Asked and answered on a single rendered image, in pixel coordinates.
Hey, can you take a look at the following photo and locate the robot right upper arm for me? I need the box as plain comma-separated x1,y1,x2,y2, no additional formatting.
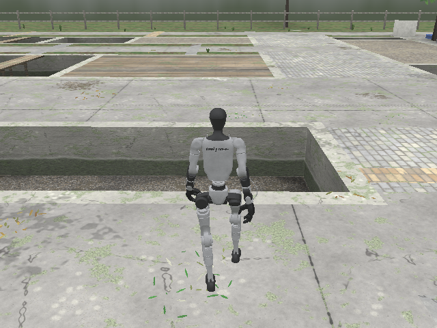
232,137,247,177

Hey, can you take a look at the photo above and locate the robot left upper arm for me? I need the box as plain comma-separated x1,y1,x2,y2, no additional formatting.
188,137,204,174

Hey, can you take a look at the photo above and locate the left robot forearm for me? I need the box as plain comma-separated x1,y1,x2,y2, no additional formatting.
186,164,196,191

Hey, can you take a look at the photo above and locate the humanoid robot head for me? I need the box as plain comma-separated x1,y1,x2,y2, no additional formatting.
206,108,229,141

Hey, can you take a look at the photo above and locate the right robot forearm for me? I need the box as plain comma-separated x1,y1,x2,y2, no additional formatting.
240,167,253,204

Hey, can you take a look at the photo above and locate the robot left hand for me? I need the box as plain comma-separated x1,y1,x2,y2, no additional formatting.
186,188,201,202

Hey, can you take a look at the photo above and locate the humanoid robot torso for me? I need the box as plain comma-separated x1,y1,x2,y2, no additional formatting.
202,134,234,205

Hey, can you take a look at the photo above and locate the robot right hand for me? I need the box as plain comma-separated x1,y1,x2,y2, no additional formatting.
238,203,255,223

